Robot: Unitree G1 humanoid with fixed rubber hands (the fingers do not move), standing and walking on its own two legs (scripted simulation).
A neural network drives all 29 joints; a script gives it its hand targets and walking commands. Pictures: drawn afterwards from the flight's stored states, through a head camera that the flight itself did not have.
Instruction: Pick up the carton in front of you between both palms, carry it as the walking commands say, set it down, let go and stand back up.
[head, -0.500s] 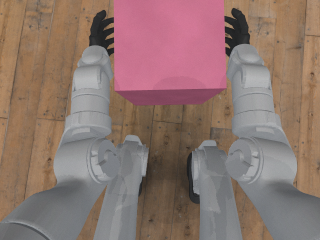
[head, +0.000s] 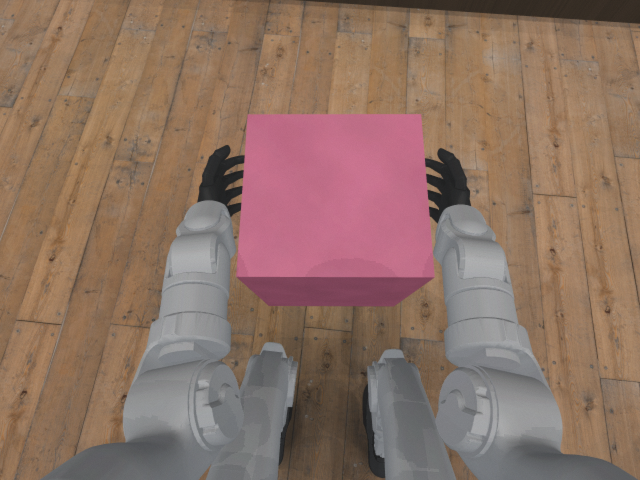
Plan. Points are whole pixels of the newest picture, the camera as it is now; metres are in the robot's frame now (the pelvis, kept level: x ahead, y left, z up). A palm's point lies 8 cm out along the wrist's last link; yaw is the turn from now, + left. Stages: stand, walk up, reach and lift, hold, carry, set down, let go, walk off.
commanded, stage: reach and lift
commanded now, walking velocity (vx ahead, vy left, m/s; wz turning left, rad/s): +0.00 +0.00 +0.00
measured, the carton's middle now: (332, 225) +0.43 +0.01 -0.10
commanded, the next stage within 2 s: hold in 1.80 s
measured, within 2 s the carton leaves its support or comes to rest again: neither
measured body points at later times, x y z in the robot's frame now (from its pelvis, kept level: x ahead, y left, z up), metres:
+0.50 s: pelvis +0.05 +0.00 +0.13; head +0.11 +0.00 +0.58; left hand +0.39 +0.16 +0.11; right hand +0.40 -0.15 +0.11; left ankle +0.08 +0.13 -0.56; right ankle +0.08 -0.12 -0.56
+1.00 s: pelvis +0.05 +0.00 +0.18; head +0.03 +0.00 +0.63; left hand +0.36 +0.16 +0.19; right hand +0.36 -0.15 +0.19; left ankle +0.08 +0.13 -0.56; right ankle +0.08 -0.12 -0.56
